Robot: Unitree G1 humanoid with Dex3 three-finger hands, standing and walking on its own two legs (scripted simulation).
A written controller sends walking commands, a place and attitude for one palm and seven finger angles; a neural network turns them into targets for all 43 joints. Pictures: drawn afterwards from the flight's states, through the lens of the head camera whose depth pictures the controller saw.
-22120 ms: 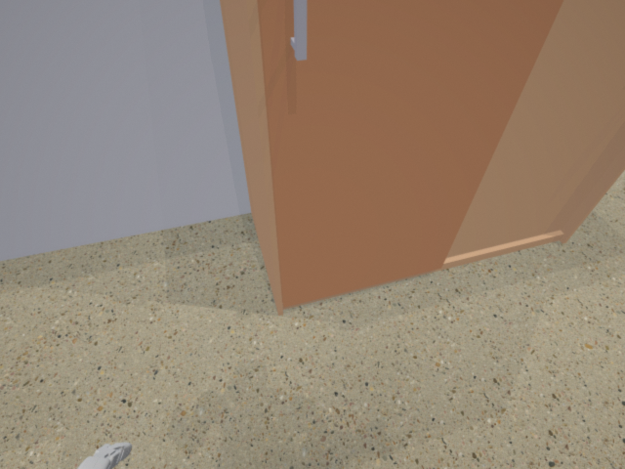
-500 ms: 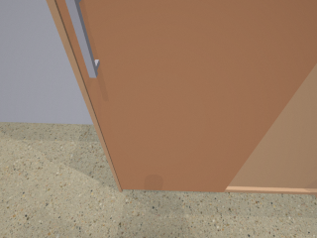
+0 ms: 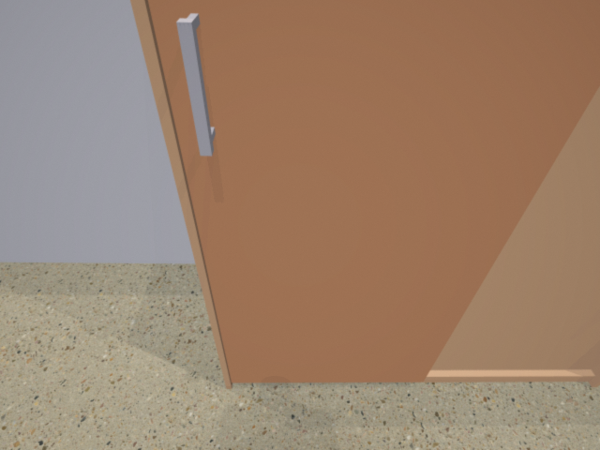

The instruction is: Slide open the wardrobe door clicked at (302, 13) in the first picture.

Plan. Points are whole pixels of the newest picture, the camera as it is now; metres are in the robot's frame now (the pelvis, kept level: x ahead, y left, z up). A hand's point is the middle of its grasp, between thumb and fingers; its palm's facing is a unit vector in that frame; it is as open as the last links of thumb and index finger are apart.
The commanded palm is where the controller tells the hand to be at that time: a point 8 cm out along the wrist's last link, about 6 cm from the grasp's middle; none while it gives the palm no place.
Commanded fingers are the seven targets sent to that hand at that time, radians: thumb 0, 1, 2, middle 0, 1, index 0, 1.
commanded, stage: come to a stop and stand still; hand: left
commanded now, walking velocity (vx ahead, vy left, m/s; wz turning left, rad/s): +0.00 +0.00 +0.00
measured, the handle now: (200, 88) +0.50 +0.17 +0.27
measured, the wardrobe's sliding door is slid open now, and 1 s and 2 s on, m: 0.00 0.00 0.00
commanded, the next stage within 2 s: look again from close up in 0.48 s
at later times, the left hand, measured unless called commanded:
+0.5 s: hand out of the picture -0.07 +0.18 -0.18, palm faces +0.08 -0.99 -0.13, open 7.3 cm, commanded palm none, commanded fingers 0.00 0.90 0.90 -0.20 -0.30 -0.20 -0.30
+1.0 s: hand out of the picture -0.03 +0.17 -0.17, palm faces +0.06 -0.99 -0.15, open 7.3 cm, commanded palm none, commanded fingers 0.00 0.90 0.90 -0.20 -0.30 -0.20 -0.30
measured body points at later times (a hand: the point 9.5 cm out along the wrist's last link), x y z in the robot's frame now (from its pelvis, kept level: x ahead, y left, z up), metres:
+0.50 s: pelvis -0.02 +0.03 +0.00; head -0.03 +0.04 +0.45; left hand -0.07 +0.23 -0.16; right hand +0.00 -0.19 -0.15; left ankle +0.04 +0.09 -0.74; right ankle +0.04 -0.11 -0.73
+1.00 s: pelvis +0.00 +0.01 +0.00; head +0.00 +0.02 +0.45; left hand -0.03 +0.22 -0.16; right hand +0.00 -0.20 -0.15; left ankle +0.04 +0.09 -0.74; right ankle +0.04 -0.11 -0.74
